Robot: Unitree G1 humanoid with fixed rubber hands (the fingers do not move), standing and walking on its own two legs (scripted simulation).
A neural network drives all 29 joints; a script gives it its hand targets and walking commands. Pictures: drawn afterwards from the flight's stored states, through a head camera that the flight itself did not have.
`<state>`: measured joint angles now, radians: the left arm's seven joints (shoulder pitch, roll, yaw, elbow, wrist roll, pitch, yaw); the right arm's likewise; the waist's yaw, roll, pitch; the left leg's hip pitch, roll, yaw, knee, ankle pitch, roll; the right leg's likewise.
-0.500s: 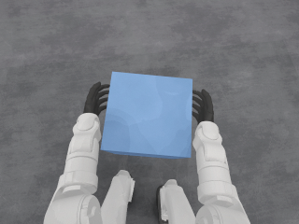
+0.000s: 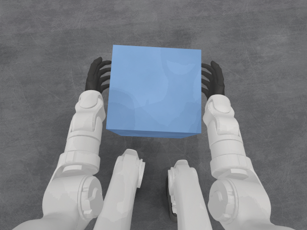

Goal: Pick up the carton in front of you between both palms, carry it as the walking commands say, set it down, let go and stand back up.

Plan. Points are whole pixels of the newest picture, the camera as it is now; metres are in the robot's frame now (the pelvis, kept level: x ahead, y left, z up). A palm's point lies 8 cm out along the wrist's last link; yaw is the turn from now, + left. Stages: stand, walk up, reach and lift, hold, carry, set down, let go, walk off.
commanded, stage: set down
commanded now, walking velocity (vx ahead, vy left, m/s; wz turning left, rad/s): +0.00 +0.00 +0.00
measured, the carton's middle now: (153, 100) +0.45 +0.05 -0.18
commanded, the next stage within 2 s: none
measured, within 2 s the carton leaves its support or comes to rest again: rests again in 1.80 s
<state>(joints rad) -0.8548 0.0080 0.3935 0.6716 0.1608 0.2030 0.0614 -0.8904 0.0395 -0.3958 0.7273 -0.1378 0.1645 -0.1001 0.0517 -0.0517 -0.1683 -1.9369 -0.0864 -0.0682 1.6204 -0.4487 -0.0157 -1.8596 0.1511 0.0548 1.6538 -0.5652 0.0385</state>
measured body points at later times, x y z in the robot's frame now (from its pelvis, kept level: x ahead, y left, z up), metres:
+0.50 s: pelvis -0.02 -0.01 -0.11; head +0.31 +0.02 +0.19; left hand +0.46 +0.22 -0.26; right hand +0.51 -0.08 -0.26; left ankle +0.10 +0.11 -0.50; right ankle +0.07 -0.12 -0.50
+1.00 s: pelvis -0.02 -0.01 -0.15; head +0.32 +0.01 +0.15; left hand +0.46 +0.22 -0.31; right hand +0.51 -0.08 -0.31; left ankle +0.10 +0.11 -0.50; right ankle +0.07 -0.12 -0.50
